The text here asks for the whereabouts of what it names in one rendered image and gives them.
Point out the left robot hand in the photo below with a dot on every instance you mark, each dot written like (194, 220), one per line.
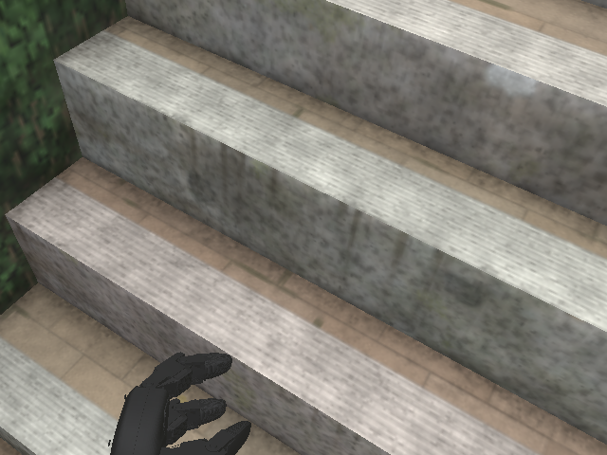
(149, 421)

